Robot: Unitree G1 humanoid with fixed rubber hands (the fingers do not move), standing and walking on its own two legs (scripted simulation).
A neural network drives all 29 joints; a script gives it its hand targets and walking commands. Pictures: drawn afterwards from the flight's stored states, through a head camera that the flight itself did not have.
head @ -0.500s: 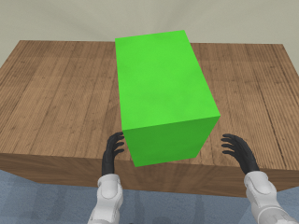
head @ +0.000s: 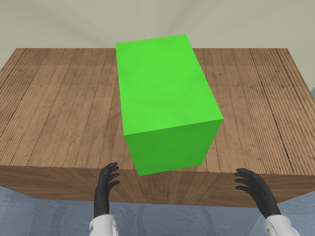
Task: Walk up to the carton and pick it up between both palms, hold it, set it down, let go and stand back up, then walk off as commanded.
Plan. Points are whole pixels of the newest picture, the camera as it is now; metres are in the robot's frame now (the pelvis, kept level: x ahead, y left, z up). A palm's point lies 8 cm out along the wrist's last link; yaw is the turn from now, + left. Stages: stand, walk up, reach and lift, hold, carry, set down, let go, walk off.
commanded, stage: set down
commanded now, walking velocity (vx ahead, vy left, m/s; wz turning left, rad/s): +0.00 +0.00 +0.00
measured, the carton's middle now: (161, 108) +0.48 +0.03 -0.01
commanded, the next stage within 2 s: let go in 1.84 s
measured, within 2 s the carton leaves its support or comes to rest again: neither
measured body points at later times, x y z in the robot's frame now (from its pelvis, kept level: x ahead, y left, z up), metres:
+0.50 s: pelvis -0.01 -0.01 +0.00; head +0.04 -0.01 +0.45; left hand +0.21 +0.15 -0.03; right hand +0.21 -0.24 -0.05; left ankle +0.01 +0.17 -0.74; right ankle +0.03 -0.11 -0.74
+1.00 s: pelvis +0.01 -0.01 +0.00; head +0.07 +0.01 +0.45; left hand +0.21 +0.18 -0.05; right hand +0.20 -0.21 -0.07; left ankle +0.01 +0.17 -0.74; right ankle +0.03 -0.11 -0.74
